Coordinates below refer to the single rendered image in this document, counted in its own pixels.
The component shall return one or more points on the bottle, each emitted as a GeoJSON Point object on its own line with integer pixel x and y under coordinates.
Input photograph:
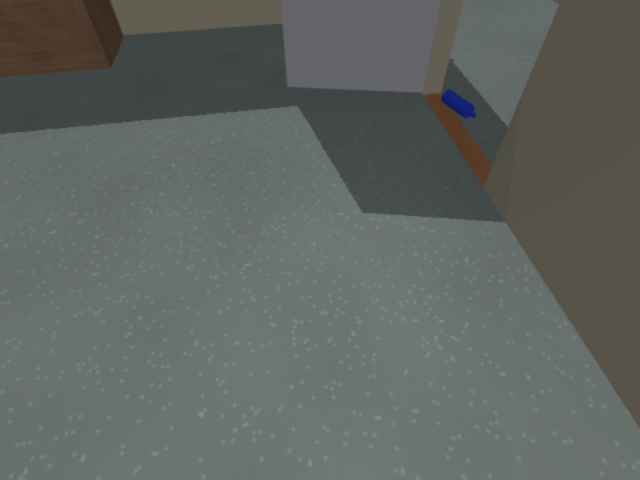
{"type": "Point", "coordinates": [458, 104]}

